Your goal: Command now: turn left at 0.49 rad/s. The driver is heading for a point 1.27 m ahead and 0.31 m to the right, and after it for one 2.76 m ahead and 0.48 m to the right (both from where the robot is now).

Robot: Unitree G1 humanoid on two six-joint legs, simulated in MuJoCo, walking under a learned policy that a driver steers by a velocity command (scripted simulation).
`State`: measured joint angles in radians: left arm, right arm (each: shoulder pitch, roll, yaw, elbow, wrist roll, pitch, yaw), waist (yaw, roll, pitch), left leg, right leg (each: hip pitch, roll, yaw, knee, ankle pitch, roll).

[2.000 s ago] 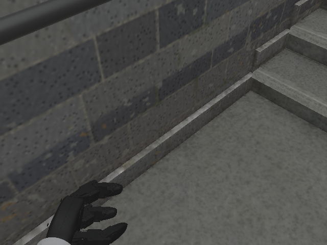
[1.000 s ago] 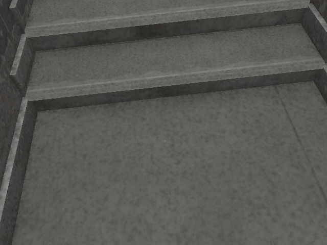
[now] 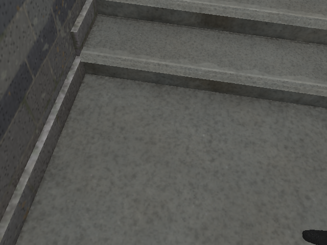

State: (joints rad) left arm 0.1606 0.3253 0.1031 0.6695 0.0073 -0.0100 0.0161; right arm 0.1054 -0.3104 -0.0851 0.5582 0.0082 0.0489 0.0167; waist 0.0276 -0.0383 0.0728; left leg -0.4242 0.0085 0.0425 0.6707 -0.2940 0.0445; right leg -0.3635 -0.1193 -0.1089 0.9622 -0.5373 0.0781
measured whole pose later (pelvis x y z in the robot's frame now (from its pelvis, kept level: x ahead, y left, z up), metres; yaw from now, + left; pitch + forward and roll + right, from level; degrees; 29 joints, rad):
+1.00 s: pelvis +0.32 -0.21 -0.01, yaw -21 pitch +2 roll +0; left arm 0.47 0.27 0.02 0.85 0.03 -0.10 0.00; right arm 0.11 -0.28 -0.01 0.71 -0.01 -0.02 0.08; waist 0.04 0.00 0.05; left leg -0.78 -0.02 0.12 0.71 0.04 0.11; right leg 0.35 0.06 -0.14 0.03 -0.40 -0.04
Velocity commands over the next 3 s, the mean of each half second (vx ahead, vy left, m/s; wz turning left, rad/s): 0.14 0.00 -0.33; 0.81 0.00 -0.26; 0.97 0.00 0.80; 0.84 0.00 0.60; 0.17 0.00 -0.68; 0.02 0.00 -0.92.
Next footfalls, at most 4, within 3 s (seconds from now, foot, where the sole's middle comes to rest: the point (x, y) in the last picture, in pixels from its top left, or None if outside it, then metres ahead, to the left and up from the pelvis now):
0.62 right None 0.10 -0.19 -0.76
1.06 left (233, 205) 0.58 -0.28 -0.76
1.50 right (267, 127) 0.98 -0.49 -0.76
1.92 left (198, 53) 1.31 -0.14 -0.61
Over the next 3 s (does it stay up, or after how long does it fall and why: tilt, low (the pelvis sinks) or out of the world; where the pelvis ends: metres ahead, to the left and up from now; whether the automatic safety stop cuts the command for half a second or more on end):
stays up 1.56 -0.25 0.31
